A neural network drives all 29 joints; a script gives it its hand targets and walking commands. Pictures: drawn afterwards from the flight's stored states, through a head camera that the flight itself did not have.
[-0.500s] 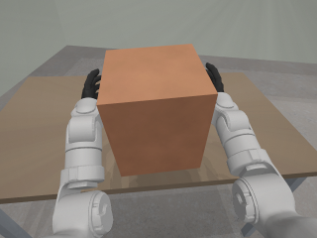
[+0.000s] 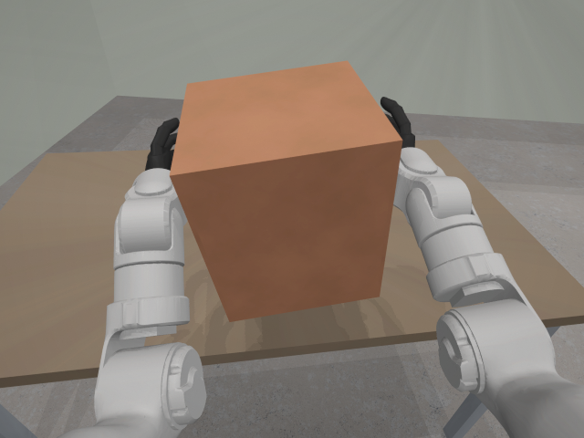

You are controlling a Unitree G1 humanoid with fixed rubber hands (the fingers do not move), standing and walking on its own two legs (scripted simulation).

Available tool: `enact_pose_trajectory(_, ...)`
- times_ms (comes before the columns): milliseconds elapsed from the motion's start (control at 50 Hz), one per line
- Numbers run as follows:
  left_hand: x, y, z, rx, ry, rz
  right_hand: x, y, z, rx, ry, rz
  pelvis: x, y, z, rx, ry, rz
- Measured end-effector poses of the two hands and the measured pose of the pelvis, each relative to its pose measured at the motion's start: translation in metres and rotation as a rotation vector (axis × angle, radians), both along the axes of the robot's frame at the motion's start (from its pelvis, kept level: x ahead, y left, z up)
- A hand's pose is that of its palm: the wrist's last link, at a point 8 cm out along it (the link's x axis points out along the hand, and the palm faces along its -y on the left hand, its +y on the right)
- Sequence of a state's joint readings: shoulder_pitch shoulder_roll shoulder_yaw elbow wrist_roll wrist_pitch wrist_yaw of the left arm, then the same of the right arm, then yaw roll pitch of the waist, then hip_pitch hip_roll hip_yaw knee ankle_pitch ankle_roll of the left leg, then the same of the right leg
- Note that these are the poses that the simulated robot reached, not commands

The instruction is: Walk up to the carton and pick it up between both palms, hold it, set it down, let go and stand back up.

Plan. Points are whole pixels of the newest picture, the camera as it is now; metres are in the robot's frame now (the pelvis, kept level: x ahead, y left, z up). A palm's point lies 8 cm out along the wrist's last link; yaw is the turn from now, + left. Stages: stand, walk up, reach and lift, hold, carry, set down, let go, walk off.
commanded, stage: reach and lift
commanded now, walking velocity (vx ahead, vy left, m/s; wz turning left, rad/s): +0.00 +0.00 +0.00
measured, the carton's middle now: (287, 194) +0.37 -0.01 +0.20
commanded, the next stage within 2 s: hold in 0.68 s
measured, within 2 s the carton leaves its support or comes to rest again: neither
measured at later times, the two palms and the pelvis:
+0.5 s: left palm (160, 162) +0.39 +0.15 +0.25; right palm (394, 144) +0.39 -0.15 +0.26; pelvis +0.01 +0.00 +0.00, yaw +0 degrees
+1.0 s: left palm (153, 149) +0.39 +0.15 +0.27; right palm (396, 119) +0.39 -0.15 +0.30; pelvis +0.01 +0.00 +0.00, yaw +0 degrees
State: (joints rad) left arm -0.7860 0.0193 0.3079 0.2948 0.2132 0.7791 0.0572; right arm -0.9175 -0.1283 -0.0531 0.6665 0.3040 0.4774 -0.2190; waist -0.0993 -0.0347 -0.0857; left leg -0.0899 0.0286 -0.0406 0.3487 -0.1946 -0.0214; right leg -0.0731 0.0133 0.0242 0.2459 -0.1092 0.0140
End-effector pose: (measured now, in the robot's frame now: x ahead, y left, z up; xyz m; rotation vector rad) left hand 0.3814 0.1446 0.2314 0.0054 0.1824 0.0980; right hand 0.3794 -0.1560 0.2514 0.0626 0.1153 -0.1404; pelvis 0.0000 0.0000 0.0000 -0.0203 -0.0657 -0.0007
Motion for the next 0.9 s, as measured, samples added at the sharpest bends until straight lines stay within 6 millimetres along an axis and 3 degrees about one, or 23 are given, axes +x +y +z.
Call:
enact_pose_trajectory(140, 0.007, 0.003, 0.009, -0.033, -0.008, 0.009, 0.008, 0.004, 0.01, 0.005, -0.008, 0.005, 0.004, 0.0, 0.0, -0.001, 0.005, 0.0)
enact_pose_trajectory(420, 0.015, 0.003, 0.007, -0.017, 0.036, 0.008, 0.018, 0.003, 0.004, -0.025, 0.041, 0.012, 0.012, 0.001, 0.0, -0.001, 0.016, 0.0)
enact_pose_trajectory(680, -0.003, 0.002, 0.031, -0.021, -0.003, 0.006, 0.0, 0.001, 0.032, -0.001, 0.003, 0.013, 0.007, 0.0, 0.0, 0.0, 0.008, 0.0)
enact_pose_trajectory(900, 0.003, 0.006, 0.038, -0.049, -0.008, 0.012, 0.008, 0.007, 0.048, 0.004, 0.001, 0.017, 0.009, -0.001, 0.0, -0.001, 0.011, 0.0)
